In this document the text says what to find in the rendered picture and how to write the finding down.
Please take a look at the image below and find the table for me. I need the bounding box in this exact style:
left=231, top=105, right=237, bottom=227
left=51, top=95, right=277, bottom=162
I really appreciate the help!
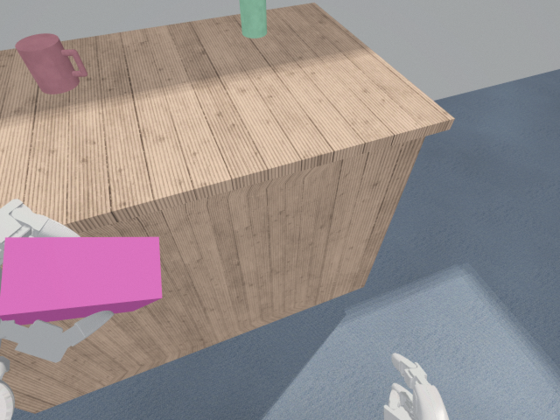
left=0, top=3, right=455, bottom=414

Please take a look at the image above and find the robot right hand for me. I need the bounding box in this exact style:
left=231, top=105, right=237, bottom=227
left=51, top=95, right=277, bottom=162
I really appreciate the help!
left=384, top=353, right=449, bottom=420

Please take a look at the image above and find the robot left hand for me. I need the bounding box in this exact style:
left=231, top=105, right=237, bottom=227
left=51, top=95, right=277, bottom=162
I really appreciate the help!
left=0, top=199, right=114, bottom=363

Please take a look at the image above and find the sponge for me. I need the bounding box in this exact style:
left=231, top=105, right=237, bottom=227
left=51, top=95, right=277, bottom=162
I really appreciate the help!
left=0, top=237, right=162, bottom=325

